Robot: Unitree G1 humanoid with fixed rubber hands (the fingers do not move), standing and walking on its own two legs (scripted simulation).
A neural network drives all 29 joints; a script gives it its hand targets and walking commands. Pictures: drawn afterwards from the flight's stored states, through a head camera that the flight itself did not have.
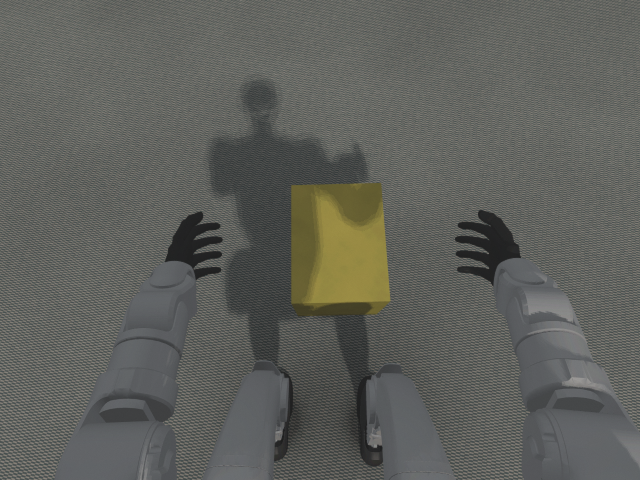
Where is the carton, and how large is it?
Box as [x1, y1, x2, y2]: [291, 183, 389, 315]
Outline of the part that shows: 380,183 291,185 291,303 298,315 372,314 377,313 389,301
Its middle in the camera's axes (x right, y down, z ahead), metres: +0.05 +0.04 +1.00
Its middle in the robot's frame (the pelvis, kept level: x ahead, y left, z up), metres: +0.52 -0.02 -0.56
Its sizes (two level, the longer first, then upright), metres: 0.284 0.216 0.236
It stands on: the floor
